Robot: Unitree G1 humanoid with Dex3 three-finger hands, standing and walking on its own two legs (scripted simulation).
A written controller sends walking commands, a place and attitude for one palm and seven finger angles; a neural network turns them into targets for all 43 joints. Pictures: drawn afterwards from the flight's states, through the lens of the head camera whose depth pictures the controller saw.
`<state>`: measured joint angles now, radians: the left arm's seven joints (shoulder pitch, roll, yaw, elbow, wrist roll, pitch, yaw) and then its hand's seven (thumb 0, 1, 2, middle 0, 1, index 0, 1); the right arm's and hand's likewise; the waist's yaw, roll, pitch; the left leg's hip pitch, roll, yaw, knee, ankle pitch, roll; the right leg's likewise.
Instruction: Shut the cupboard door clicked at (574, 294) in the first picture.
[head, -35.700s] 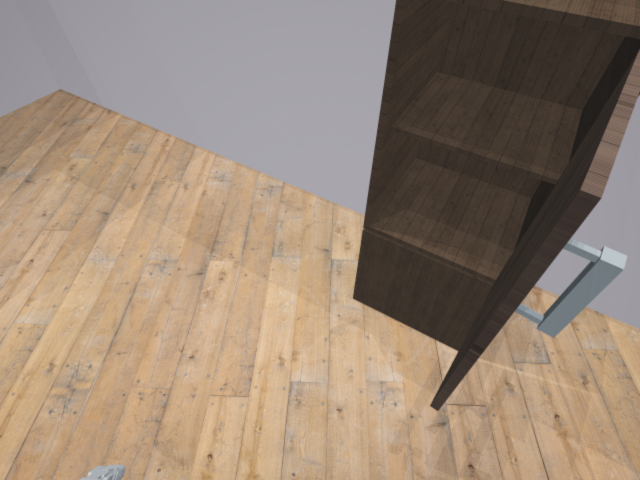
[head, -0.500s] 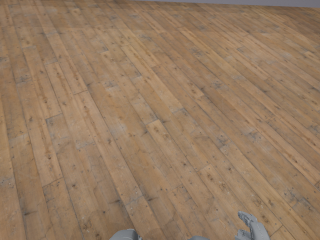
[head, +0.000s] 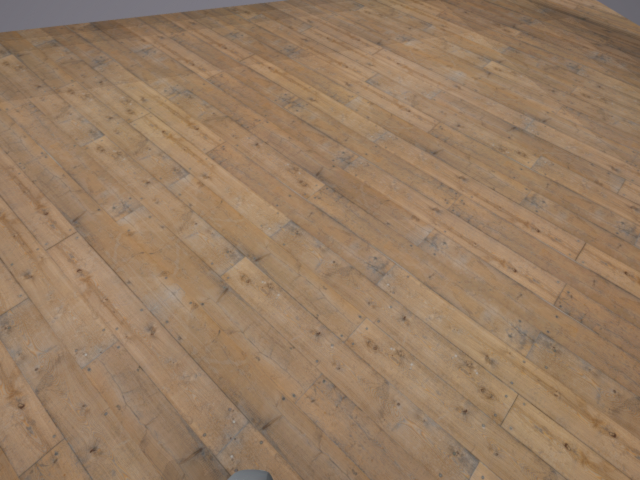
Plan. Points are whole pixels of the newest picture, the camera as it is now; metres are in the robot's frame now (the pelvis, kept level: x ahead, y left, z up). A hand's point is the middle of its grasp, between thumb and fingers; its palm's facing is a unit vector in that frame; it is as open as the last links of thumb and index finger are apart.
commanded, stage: turn to face it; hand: left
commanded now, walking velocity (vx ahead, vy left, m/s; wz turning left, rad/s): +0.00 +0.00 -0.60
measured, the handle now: out of the picture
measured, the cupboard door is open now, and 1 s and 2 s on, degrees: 51 51 51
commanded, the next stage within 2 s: none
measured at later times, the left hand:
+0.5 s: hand (237, 426) +0.20 +0.13 -0.14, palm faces -0.33 -0.90 -0.28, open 7.4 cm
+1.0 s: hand (229, 419) +0.21 +0.15 -0.17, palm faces -0.52 -0.83 -0.19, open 7.4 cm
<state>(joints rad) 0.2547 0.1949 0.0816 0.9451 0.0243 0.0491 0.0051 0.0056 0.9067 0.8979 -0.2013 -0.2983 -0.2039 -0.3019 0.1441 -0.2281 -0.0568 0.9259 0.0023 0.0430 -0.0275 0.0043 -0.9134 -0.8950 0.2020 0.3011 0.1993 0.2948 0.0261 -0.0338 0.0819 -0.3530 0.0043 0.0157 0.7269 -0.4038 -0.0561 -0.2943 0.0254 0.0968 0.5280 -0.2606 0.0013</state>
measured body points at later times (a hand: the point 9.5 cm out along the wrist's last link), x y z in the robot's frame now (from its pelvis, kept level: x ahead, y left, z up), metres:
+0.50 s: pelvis +0.00 -0.02 -0.01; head +0.04 -0.05 +0.44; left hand +0.21 +0.18 -0.12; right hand -0.05 -0.29 -0.16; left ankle +0.00 +0.12 -0.68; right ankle -0.03 -0.12 -0.74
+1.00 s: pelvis +0.02 +0.02 +0.01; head +0.09 +0.02 +0.45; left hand +0.24 +0.20 -0.15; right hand -0.05 -0.23 -0.12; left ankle +0.07 +0.10 -0.74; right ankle -0.08 -0.09 -0.65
